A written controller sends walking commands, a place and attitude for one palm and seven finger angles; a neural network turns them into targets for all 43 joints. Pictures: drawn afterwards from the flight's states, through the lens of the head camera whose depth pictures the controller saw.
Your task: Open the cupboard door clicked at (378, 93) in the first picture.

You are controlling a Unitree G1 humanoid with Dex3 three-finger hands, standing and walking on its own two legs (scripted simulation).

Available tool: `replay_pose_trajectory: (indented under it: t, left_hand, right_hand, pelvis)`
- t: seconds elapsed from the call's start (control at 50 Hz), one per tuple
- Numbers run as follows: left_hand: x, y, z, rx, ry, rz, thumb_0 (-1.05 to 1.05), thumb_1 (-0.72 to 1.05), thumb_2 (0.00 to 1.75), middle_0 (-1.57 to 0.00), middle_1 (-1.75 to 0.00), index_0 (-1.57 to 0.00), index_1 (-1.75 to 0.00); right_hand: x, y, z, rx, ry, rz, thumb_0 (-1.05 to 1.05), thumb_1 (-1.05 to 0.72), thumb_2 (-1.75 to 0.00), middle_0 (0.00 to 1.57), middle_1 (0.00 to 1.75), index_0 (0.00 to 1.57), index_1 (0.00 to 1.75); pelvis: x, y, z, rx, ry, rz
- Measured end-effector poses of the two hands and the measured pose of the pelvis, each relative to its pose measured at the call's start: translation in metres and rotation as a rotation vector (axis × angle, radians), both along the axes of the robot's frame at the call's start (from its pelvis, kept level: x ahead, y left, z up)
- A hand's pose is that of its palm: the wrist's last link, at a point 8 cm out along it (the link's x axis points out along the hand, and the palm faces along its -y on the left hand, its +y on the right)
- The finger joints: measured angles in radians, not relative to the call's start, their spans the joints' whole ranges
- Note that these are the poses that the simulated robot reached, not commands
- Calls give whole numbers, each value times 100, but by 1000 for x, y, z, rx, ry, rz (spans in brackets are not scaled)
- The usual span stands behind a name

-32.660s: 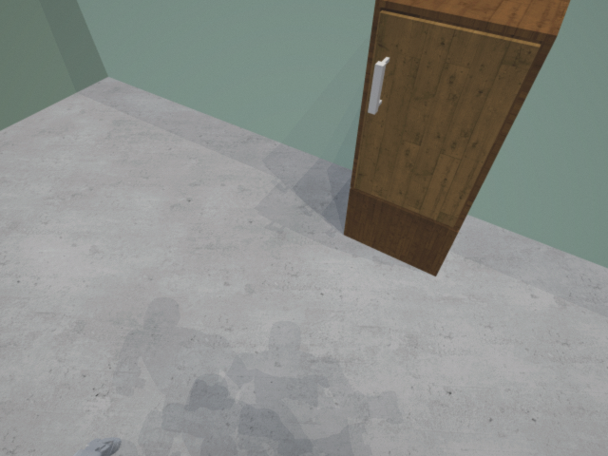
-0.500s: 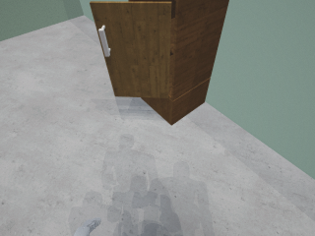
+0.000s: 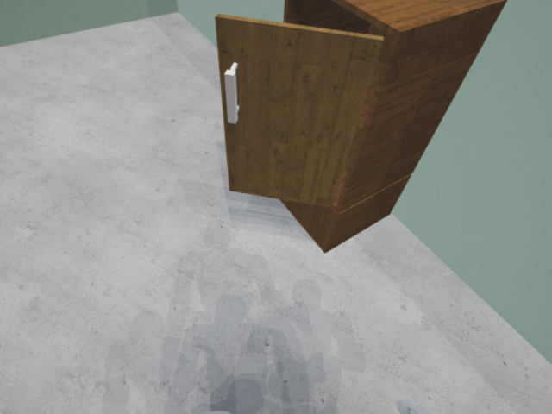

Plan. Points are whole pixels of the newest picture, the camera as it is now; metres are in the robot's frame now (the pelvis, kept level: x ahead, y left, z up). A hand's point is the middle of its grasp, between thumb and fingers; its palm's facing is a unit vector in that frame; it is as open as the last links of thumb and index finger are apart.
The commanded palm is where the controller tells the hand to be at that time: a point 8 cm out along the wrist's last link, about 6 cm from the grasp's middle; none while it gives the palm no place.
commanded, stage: take the last steps up to it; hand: left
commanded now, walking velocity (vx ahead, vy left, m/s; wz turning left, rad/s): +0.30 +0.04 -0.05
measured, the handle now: (233, 93) +0.82 +0.20 -0.03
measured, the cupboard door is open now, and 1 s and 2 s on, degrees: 46 46 46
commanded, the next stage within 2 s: come to a stop and stand still in 0.38 s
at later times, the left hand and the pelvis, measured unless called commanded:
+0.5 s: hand (202, 328) +0.27 +0.16 -0.15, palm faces -0.02 -0.98 -0.19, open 7.3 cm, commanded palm none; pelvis +0.17 -0.01 +0.01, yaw -1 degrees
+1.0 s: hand (180, 341) +0.24 +0.20 -0.17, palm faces +0.00 -0.96 -0.27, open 7.4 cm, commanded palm none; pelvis +0.19 -0.01 -0.01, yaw -3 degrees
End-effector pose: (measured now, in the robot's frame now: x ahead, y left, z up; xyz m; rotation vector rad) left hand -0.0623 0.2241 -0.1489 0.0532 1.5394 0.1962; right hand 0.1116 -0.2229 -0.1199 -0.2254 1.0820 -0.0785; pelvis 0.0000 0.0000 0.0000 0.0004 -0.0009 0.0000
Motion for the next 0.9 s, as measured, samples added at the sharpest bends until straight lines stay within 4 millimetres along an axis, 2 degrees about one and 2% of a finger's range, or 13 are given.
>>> replay_pose_trajectory:
  t: [0.04,0.14,0.24,0.32,0.36,0.42,0.5,0.6,0.7,0.8,0.9]
  left_hand:
    - [40,7,4,5,-66,-24,1,91,90,-19,-30,-20,-30]
    - [144,16,15,22,-233,-93,1,92,90,-19,-30,-20,-30]
    - [241,14,26,45,-361,-175,1,92,90,-19,-30,-20,-30]
    - [306,1,29,63,-434,-236,1,92,90,-19,-30,-20,-30]
    - [329,-6,26,72,-472,-243,0,91,90,-19,-30,-20,-30]
    - [337,-13,26,69,-470,-227,0,91,90,-19,-30,-20,-30]
    - [322,-15,23,49,-382,-180,0,91,90,-19,-30,-20,-30]
    - [304,6,14,59,-273,-120,-1,95,90,-20,-30,-20,-30]
    - [292,22,-4,44,-163,-88,0,93,90,-20,-30,-20,-30]
    - [288,28,-3,40,-104,-95,0,92,90,-19,-30,-20,-30]
    - [295,29,7,75,-125,-120,0,91,90,-19,-30,-20,-30]
  right_hand:
    - [-8,4,0,5,38,-44,-1,-92,-90,20,30,20,30]
    - [-32,-6,0,-19,155,-122,-2,-96,-90,20,30,20,30]
    - [-62,-6,-8,3,309,-189,-1,-94,-90,20,30,20,30]
    - [-76,-4,-20,42,424,-240,0,-93,-90,20,30,20,30]
    - [-76,-5,-28,63,472,-254,0,-92,-90,20,30,20,30]
    - [-55,-6,-28,70,491,-254,0,-92,-90,20,30,20,30]
    - [3,-7,-21,67,406,-233,1,-92,-90,20,30,20,30]
    - [82,-2,-15,36,274,-179,1,-93,-90,20,30,20,30]
    - [137,2,-15,-17,195,-151,1,-94,-90,20,30,20,30]
    - [173,5,-8,-32,133,-130,1,-93,-90,20,30,20,30]
    - [178,-7,-8,-26,94,-138,0,-92,-90,20,30,20,30]
  pelvis:
    - [13,5,5,1,2,-6]
    - [46,11,12,9,6,-17]
    - [82,6,10,23,1,-25]
    - [115,-5,1,31,-6,-32]
    - [130,-11,-7,26,-11,-27]
    - [146,-14,-4,5,-21,-17]
    - [167,-13,5,0,-13,-11]
    - [193,-3,7,-8,-13,-17]
    - [217,14,-2,-21,-16,-24]
    - [217,16,0,-8,5,-44]
    - [204,8,2,-16,10,-56]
